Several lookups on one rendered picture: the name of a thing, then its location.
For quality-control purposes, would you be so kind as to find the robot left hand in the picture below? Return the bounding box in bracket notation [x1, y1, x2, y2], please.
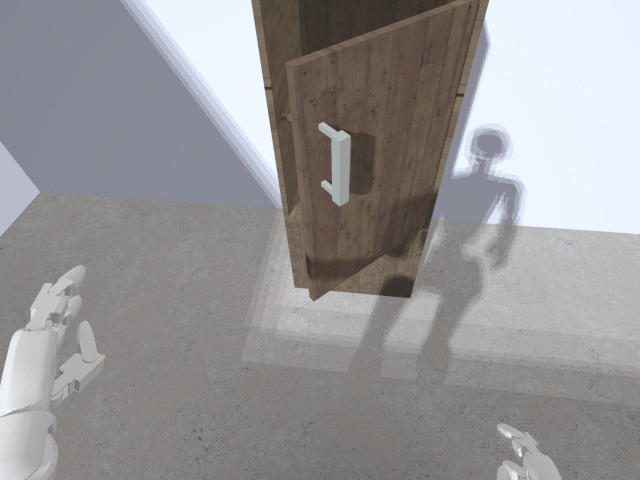
[0, 265, 105, 417]

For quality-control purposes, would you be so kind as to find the left robot forearm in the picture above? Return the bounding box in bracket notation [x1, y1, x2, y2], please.
[0, 410, 58, 480]

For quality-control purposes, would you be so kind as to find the robot right hand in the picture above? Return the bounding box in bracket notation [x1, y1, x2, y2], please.
[497, 423, 563, 480]

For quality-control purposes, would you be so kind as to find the cupboard door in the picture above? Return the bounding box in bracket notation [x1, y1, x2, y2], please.
[286, 0, 479, 301]

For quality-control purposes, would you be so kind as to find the handle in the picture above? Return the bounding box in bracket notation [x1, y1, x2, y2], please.
[318, 122, 351, 207]

